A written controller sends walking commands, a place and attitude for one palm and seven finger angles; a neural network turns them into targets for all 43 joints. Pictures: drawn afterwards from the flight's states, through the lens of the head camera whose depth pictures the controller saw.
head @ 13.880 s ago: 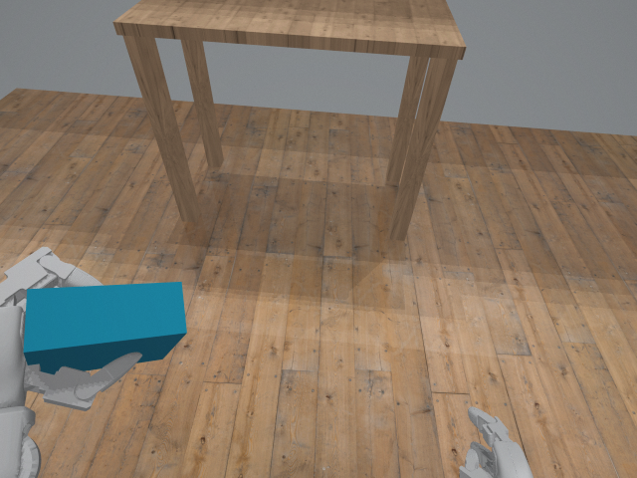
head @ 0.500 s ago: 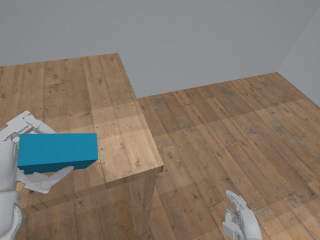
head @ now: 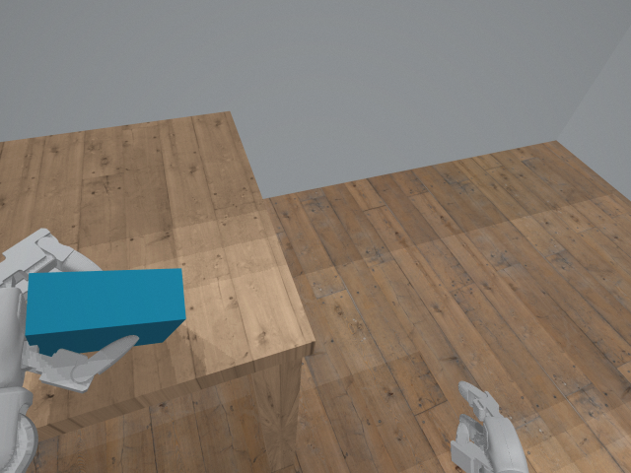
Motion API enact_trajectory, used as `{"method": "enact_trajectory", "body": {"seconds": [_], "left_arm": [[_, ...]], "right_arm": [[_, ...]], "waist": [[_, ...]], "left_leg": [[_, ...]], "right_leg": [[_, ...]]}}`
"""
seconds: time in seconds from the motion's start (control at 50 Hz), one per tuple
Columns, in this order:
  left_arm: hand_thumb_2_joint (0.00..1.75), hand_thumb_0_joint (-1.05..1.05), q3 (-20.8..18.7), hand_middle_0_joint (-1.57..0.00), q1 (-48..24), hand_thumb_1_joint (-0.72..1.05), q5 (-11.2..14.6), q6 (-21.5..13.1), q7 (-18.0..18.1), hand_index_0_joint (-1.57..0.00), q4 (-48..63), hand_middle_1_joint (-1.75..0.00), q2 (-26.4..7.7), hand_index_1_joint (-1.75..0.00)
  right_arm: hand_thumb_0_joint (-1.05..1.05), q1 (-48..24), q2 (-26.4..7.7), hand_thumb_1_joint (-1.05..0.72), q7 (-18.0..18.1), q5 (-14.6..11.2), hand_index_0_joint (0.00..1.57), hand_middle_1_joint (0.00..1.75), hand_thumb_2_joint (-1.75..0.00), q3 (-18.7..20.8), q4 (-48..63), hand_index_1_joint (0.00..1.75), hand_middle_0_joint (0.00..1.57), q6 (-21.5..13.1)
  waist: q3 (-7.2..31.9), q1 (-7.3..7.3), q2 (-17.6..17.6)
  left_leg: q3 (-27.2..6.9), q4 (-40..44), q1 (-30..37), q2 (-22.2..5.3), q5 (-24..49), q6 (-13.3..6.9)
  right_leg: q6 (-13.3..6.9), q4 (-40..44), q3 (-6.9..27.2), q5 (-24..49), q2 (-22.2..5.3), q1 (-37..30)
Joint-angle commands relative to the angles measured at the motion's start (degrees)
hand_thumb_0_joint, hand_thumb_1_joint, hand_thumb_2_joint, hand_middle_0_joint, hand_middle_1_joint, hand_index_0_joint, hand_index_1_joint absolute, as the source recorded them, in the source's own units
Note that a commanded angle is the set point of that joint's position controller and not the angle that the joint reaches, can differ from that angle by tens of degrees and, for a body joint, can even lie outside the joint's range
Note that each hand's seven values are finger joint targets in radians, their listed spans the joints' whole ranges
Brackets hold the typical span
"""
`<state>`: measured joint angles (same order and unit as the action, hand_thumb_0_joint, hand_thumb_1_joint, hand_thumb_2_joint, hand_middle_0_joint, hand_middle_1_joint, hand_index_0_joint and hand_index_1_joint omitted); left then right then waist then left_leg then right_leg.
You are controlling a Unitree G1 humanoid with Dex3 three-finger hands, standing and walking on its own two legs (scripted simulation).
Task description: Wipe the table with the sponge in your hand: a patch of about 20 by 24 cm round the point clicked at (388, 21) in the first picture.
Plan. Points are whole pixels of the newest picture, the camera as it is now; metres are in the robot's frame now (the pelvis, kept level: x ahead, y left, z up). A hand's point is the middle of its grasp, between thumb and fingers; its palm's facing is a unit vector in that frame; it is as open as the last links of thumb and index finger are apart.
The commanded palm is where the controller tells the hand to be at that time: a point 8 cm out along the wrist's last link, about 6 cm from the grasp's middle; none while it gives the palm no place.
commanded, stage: look again from close up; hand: left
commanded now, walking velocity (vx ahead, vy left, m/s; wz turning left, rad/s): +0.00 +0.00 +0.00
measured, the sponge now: (129, 312) +0.23 +0.21 +0.13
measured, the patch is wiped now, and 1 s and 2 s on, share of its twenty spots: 0.00 0.00 0.00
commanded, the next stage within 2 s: turn the palm down, sponge in hand in 0.22 s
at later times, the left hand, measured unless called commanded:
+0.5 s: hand (48, 259) +0.25 +0.28 +0.18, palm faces +0.46 -0.80 -0.39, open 9.4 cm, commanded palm +0.17 +0.28 +0.19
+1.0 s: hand (100, 305) +0.22 +0.22 +0.17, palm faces +0.27 -0.56 -0.78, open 9.4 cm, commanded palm +0.17 +0.26 +0.23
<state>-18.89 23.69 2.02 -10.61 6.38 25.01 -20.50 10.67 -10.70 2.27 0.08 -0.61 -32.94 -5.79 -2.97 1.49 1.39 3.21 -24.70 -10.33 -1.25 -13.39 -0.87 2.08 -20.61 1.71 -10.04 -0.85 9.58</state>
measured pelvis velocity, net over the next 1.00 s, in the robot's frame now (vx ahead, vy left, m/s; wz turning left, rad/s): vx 0.01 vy -0.05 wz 0.08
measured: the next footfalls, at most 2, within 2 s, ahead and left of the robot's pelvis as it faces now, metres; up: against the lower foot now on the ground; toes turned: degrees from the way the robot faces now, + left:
none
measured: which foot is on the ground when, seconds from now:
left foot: down 0.00-1.00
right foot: down 0.00-1.00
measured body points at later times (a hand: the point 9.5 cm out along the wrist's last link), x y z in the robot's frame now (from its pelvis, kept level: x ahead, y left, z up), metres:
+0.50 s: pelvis +0.00 -0.01 +0.00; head +0.00 -0.01 +0.45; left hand +0.22 +0.32 +0.20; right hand +0.19 -0.22 -0.09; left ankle +0.00 +0.10 -0.74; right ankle +0.01 -0.15 -0.74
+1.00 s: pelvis +0.01 -0.05 +0.00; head +0.02 -0.09 +0.44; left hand +0.20 +0.25 +0.21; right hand +0.26 -0.26 -0.09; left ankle +0.00 +0.10 -0.74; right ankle +0.01 -0.15 -0.74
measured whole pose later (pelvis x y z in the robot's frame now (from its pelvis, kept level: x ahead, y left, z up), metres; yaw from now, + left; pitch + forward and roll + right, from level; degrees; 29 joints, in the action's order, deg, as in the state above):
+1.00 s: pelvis +0.01 -0.05 +0.00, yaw +5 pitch -3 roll +0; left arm -14.4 14.2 -12.3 11.7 -3.1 24.0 -32.1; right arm 5.7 -16.2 4.7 -0.3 0.0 -37.5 -3.4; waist -1.3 5.4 -5.5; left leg -2.2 -24.8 -8.6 -2.5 -13.7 2.1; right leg -1.9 -26.2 -2.9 -15.3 0.9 8.5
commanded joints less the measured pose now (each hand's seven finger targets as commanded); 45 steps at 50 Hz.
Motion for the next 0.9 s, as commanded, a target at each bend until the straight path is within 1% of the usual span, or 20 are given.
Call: {"method": "enact_trajectory", "body": {"seconds": [0.0, 0.28, 0.3, 0.32, 0.34, 0.36, 0.38, 0.4, 0.42, 0.46, 0.48, 0.52, 0.54, 0.56, 0.58, 0.6, 0.64, 0.76, 0.82, 0.88], "left_arm": [[1.30, 0.00, -6.66, -1.20, -3.12, 0.10, 0.78, -3.66, 1.13, -1.20, 11.37, -1.60, -9.09, -1.60], [1.30, 0.00, -6.31, -1.20, -3.96, 0.10, 0.61, -3.36, 1.56, -1.20, 13.14, -1.60, -9.31, -1.60], [1.30, 0.00, -24.66, -1.20, -58.64, 0.10, -1.28, -11.28, 2.23, -1.20, 27.99, -1.60, -53.52, -1.60], [1.30, 0.00, -17.80, -1.20, -40.60, 0.10, -9.95, -0.07, -1.64, -1.20, -6.77, -1.60, -25.89, -1.60], [1.30, 0.00, -7.73, -1.20, -29.82, 0.10, -5.30, 2.07, -3.00, -1.20, -3.23, -1.60, -16.40, -1.60], [1.30, 0.00, -8.88, -1.20, -24.82, 0.10, -3.01, 3.96, -3.17, -1.20, 2.74, -1.60, -16.55, -1.60], [1.30, 0.00, -5.58, -1.20, -25.18, 0.10, 0.08, 6.95, -4.71, -1.20, 2.28, -1.60, -12.28, -1.60], [1.30, 0.00, -2.22, -1.20, -21.85, 0.10, 2.77, 10.30, -6.05, -1.20, -1.21, -1.60, -7.34, -1.60], [1.30, 0.00, -0.03, -1.20, -20.94, 0.10, 2.71, 12.48, -6.85, -1.20, 2.65, -1.60, -7.42, -1.60], [1.30, 0.00, 3.58, -1.20, -17.12, 0.10, -2.02, 16.34, -7.00, -1.20, 4.84, -1.60, -8.09, -1.60], [1.30, 0.00, 2.95, -1.20, -15.64, 0.10, -6.06, 17.51, -6.26, -1.20, 5.71, -1.60, -10.76, -1.60], [1.30, 0.00, -0.48, -1.20, -18.19, 0.10, -11.73, 17.72, -4.13, -1.20, 11.93, -1.60, -16.60, -1.60], [1.30, 0.00, -2.55, -1.20, -17.05, 0.10, -12.29, 17.17, -3.04, -1.20, 12.95, -1.60, -17.39, -1.60], [1.30, 0.00, -7.02, -1.20, -16.88, 0.10, -11.96, 16.18, -1.85, -1.20, 14.26, -1.60, -20.90, -1.60], [1.30, 0.00, -8.75, -1.20, -17.70, 0.10, -10.95, 14.88, -0.98, -1.20, 16.15, -1.60, -21.17, -1.60], [1.30, 0.00, -12.47, -1.20, -18.77, 0.10, -9.58, 13.51, 0.06, -1.20, 18.28, -1.60, -24.56, -1.60], [1.30, 0.00, -11.19, -1.20, -15.06, 0.10, -8.37, 13.03, 0.65, -1.20, 12.39, -1.60, -20.40, -1.60], [1.30, 0.00, -4.51, -1.20, -18.44, 0.10, -11.26, 20.51, -2.80, -1.20, 8.30, -1.60, -20.76, -1.60], [1.30, 0.00, -2.19, -1.20, -22.57, 0.10, -13.26, 22.54, -5.92, -1.20, 9.54, -1.60, -22.77, -1.60], [1.30, 0.00, -3.82, -1.20, -23.88, 0.10, -14.74, 20.08, -7.88, -1.20, 12.74, -1.60, -25.74, -1.60]], "right_arm": [[0.00, -4.80, -7.07, -0.90, 0.74, -0.31, 0.20, 0.30, -0.90, 2.69, 8.94, 0.30, 0.20, -2.90], [0.00, -4.41, -7.14, -0.90, 0.99, -0.43, 0.20, 0.30, -0.90, 2.82, 8.92, 0.30, 0.20, -2.90], [0.00, 4.12, -9.34, -0.90, 4.71, -3.15, 0.20, 0.30, -0.90, -6.23, 15.05, 0.30, 0.20, -2.92], [0.00, -1.88, -3.79, -0.90, 2.00, 4.48, 0.20, 0.30, -0.90, 1.90, 4.52, 0.30, 0.20, -5.52], [0.00, -2.15, -7.49, -0.90, -1.22, 3.53, 0.20, 0.30, -0.90, 1.91, 5.26, 0.30, 0.20, -5.84], [0.00, -1.92, -10.44, -0.90, -1.33, 1.97, 0.20, 0.30, -0.90, 3.30, 5.30, 0.30, 0.20, -4.81], [0.00, -4.96, -10.46, -0.90, -0.84, 1.05, 0.20, 0.30, -0.90, 2.85, 5.43, 0.30, 0.20, -4.92], [0.00, -6.59, -9.77, -0.90, -0.70, 0.07, 0.20, 0.30, -0.90, 2.10, 5.04, 0.30, 0.20, -4.68], [0.00, -7.78, -10.48, -0.90, -1.01, -0.54, 0.20, 0.30, -0.90, 1.81, 4.78, 0.30, 0.20, -4.83], [0.00, -9.39, -10.66, -0.90, -1.63, -0.82, 0.20, 0.30, -0.90, 1.08, 5.98, 0.30, 0.20, -4.66], [0.00, -9.68, -10.78, -0.90, -1.93, -0.54, 0.20, 0.30, -0.90, 0.90, 6.46, 0.30, 0.20, -4.11], [0.00, -11.35, -10.58, -0.90, -1.85, 0.30, 0.20, 0.30, -0.90, 0.73, 8.30, 0.30, 0.20, -2.73], [0.00, -11.62, -9.74, -0.90, -1.53, 0.70, 0.20, 0.30, -0.90, 0.87, 8.53, 0.30, 0.20, -2.56], [0.00, -11.45, -9.75, -0.90, -1.23, 0.91, 0.20, 0.30, -0.90, 1.02, 8.32, 0.30, 0.20, -2.19], [0.00, -11.90, -8.99, -0.90, -0.93, 1.09, 0.20, 0.30, -0.90, 1.02, 8.38, 0.30, 0.20, -1.94], [0.00, -11.94, -8.79, -0.90, -0.32, 1.19, 0.20, 0.30, -0.90, 1.23, 7.76, 0.30, 0.20, -1.66], [0.00, -10.86, -7.94, -0.90, -0.09, 0.74, 0.20, 0.30, -0.90, 1.58, 6.01, 0.30, 0.20, -1.09], [0.00, -11.05, -9.74, -0.90, 1.01, -0.79, 0.20, 0.30, -0.90, 1.51, 4.43, 0.30, 0.20, 0.26], [0.00, -12.18, -10.40, -0.90, 2.06, -1.15, 0.20, 0.30, -0.90, 1.54, 4.92, 0.30, 0.20, -0.25], [0.00, -13.23, -10.31, -0.90, 2.83, -0.80, 0.20, 0.30, -0.90, 1.73, 5.35, 0.30, 0.20, -0.92]], "waist": [[8.15, 0.20, -3.77], [9.33, 0.14, -4.65], [1.67, -3.91, -14.62], [13.68, 2.24, -11.88], [11.89, -0.09, -8.15], [19.65, 1.47, -11.94], [20.61, 3.30, -13.19], [18.49, 3.62, -13.84], [15.79, 4.06, -12.41], [7.87, 3.19, -8.18], [5.19, 2.52, -6.79], [5.17, 2.29, -5.45], [6.35, 2.61, -2.99], [8.89, 2.99, -1.13], [11.11, 3.35, 0.47], [13.13, 4.15, 0.54], [12.70, 4.12, 2.05], [6.55, 2.11, -10.91], [6.95, 1.39, -6.98], [9.82, 2.15, -1.87]], "left_leg": [[-1.69, 5.90, -1.87, -0.08, 5.83, 1.04], [-1.98, 6.00, -1.38, -0.24, 6.36, 0.90], [-5.88, 6.27, -20.95, -1.66, -11.85, -2.00], [-3.27, 3.62, -0.74, 0.35, 11.91, 1.23], [-4.38, 4.70, 3.13, 0.20, 19.48, 4.18], [-3.79, 4.18, 10.25, -1.06, 21.79, 4.38], [-2.91, 3.86, 10.53, -0.08, 18.09, 4.12], [-2.26, 3.83, 9.25, 0.05, 15.73, 4.43], [-1.55, 3.89, 6.77, 0.40, 12.11, 3.45], [-1.93, 5.31, 1.52, 0.66, 7.96, 1.94], [-2.42, 5.94, -0.69, 0.36, 6.76, 1.52], [-2.57, 6.08, -2.06, 0.41, 6.34, 0.98], [-2.48, 5.55, -1.30, 0.48, 6.98, 0.58], [-2.46, 4.93, -0.64, 0.59, 7.73, 0.56], [-2.21, 4.13, 0.50, 0.81, 9.71, 0.45], [-1.83, 3.51, 1.81, 0.97, 10.56, 0.57], [-0.66, 2.71, 1.64, 1.18, 12.52, 0.73], [0.63, 2.52, 1.61, 2.34, 8.95, 0.38], [0.24, 1.82, 2.20, 2.70, 8.57, -0.40], [-0.59, 1.03, 2.98, 2.96, 10.41, -1.08]], "right_leg": [[-1.98, 1.76, 0.43, 10.67, 0.97, -5.44], [-1.88, 1.48, 0.16, 11.46, 0.86, -6.95], [1.61, -6.79, -0.78, -5.00, 2.30, -10.23], [-3.58, -6.20, -3.19, 1.35, 1.97, -4.71], [-4.39, -5.03, -6.92, 5.14, 3.84, -1.52], [-4.18, -6.31, -5.83, 6.54, 3.81, -1.31], [-4.22, -5.34, -5.47, 6.48, 2.79, -2.13], [-4.28, -4.23, -5.99, 6.89, 2.82, -3.20], [-3.93, -3.47, -6.22, 6.97, 2.09, -3.41], [-3.62, -3.11, -6.69, 4.80, 1.90, -2.11], [-3.54, -3.26, -6.72, 3.38, 2.11, -1.35], [-3.55, -3.28, -5.92, 1.53, 2.16, -1.93], [-3.35, -3.29, -5.93, 0.80, 2.29, -1.94], [-3.17, -3.04, -5.77, 0.38, 2.50, -2.86], [-3.03, -2.86, -5.58, 1.15, 2.61, -3.63], [-2.84, -2.20, -4.79, 1.38, 2.74, -5.02], [-2.60, -1.85, -4.58, 3.81, 2.55, -5.36], [-2.29, 1.15, -2.99, 1.98, 1.20, -2.19], [-1.49, 1.93, -2.11, 1.68, 0.85, -1.54], [-0.72, 0.91, -1.78, 4.28, 0.75, -2.58]]}}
